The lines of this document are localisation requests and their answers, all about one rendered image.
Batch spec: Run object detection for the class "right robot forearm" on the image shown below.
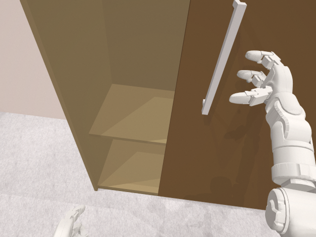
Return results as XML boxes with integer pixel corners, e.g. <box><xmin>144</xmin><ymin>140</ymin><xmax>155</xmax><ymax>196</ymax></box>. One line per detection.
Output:
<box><xmin>265</xmin><ymin>92</ymin><xmax>316</xmax><ymax>194</ymax></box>

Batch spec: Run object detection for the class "right robot upper arm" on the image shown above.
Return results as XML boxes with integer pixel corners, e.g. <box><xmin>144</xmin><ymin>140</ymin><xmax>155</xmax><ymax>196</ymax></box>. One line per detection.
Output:
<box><xmin>265</xmin><ymin>187</ymin><xmax>316</xmax><ymax>237</ymax></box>

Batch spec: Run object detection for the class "right robot hand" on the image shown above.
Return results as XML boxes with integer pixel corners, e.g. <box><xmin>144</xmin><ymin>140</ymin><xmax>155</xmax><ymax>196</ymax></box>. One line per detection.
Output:
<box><xmin>229</xmin><ymin>50</ymin><xmax>293</xmax><ymax>106</ymax></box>

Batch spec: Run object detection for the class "wardrobe door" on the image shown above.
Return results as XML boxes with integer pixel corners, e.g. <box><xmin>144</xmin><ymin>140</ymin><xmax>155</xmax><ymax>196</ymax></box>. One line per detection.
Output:
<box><xmin>158</xmin><ymin>0</ymin><xmax>316</xmax><ymax>210</ymax></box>

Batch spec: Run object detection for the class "handle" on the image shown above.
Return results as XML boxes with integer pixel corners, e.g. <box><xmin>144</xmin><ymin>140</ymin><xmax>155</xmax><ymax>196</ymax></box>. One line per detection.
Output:
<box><xmin>202</xmin><ymin>0</ymin><xmax>247</xmax><ymax>115</ymax></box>

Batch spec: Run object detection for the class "left robot hand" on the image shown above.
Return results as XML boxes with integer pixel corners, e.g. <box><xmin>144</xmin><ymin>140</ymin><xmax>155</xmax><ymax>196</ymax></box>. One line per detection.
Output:
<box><xmin>52</xmin><ymin>205</ymin><xmax>89</xmax><ymax>237</ymax></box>

